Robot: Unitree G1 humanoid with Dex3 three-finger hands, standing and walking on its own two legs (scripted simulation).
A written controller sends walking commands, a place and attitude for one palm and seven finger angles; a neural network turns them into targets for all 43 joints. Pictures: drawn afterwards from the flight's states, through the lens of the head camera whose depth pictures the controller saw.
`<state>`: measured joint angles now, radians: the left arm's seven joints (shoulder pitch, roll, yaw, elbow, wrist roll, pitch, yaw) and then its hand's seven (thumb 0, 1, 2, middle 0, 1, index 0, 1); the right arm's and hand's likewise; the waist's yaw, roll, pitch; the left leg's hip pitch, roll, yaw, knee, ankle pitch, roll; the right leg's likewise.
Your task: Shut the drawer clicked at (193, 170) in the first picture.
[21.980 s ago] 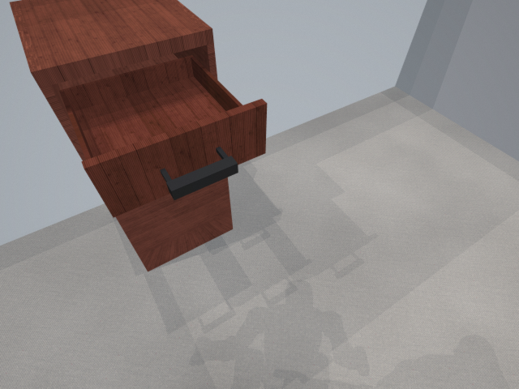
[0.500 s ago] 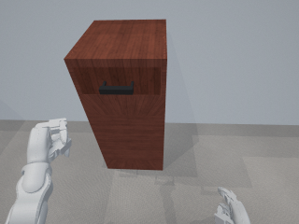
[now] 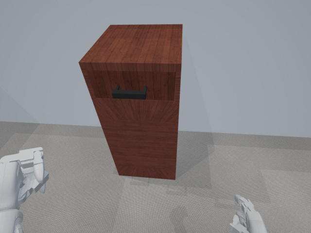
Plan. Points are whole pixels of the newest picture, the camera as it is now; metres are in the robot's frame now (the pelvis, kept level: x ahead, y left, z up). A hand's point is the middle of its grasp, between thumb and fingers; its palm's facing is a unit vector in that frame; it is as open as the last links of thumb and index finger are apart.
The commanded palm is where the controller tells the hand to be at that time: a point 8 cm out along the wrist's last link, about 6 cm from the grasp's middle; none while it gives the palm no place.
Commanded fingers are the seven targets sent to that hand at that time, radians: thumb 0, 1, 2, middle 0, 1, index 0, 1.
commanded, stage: step back with the hand held close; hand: left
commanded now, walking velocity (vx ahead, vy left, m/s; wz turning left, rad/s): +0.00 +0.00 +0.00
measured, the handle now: (130, 91) +0.64 +0.20 +0.02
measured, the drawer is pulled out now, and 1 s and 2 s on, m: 0.00 0.00 0.00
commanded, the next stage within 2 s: stop stepping back and stand still in 1.38 s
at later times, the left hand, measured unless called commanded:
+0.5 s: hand (45, 173) +0.18 +0.25 +0.14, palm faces +0.26 -0.83 -0.50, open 3.3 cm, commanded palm +0.12 +0.30 +0.17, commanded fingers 0.00 0.90 0.90 -1.40 -1.60 -1.40 -1.60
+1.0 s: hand out of the picture +0.09 +0.28 +0.15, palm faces +0.37 -0.83 -0.42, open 3.3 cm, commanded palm +0.03 +0.33 +0.17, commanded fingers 0.00 0.90 0.90 -1.40 -1.60 -1.40 -1.60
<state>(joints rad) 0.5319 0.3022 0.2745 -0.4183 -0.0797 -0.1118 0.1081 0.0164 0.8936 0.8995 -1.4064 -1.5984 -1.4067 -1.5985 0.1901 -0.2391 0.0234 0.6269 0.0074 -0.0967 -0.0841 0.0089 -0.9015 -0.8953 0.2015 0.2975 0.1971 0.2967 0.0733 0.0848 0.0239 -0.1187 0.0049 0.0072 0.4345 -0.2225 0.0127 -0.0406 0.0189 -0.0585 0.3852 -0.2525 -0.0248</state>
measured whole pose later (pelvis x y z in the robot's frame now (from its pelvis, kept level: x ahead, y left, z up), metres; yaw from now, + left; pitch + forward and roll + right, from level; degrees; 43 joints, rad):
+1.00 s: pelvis -0.10 +0.04 -0.02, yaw +1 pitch -1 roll -4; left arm 0.60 0.38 0.36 -0.62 -0.02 -0.25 0.15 0.02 0.89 0.90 -1.41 -1.60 -1.41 -1.60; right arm 0.21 -0.23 0.00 0.58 -0.01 -0.05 -0.09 0.01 -0.90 -0.89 0.20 0.30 0.20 0.30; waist 0.00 0.02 0.05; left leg -0.45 0.00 -0.01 0.60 -0.14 0.07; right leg -0.37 0.04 -0.03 0.60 -0.27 0.02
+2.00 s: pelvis -0.29 +0.04 -0.01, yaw +0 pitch -1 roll +0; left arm 0.67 0.45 0.41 -0.61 -0.04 -0.21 0.15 0.01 0.89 0.90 -1.41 -1.60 -1.41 -1.60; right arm 0.23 -0.14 0.05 0.58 -0.01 -0.08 -0.04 0.01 -0.90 -0.89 0.21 0.30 0.20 0.30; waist -0.02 0.01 -0.02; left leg -0.34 0.01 0.03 0.66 -0.37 0.02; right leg -0.27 0.04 -0.09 0.54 -0.34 -0.07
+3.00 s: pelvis -0.27 +0.07 +0.00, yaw +1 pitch +0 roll +0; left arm 0.64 0.37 0.34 -0.54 -0.04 -0.20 0.14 0.02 0.89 0.90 -1.40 -1.60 -1.40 -1.60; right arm 0.18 -0.21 0.01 0.59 0.00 -0.08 -0.07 0.01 -0.90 -0.89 0.20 0.30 0.20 0.30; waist 0.00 0.00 0.03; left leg -0.20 0.00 0.04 0.44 -0.23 0.02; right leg -0.20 0.02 -0.05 0.41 -0.20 -0.03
